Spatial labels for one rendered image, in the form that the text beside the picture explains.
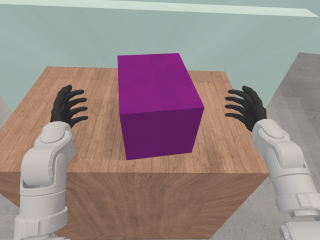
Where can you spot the right robot hand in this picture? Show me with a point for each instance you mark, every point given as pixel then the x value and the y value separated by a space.
pixel 252 110

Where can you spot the right robot forearm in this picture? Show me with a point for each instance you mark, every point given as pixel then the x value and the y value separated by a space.
pixel 295 190

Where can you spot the pedestal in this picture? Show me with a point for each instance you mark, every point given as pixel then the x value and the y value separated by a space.
pixel 173 197

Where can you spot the left robot forearm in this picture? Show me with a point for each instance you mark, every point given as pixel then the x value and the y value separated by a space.
pixel 43 180

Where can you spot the carton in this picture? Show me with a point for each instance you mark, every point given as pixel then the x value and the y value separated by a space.
pixel 160 109

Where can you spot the left robot hand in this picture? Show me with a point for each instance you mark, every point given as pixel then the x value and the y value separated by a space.
pixel 61 107

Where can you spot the robot right upper arm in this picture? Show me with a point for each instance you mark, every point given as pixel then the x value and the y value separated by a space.
pixel 301 230

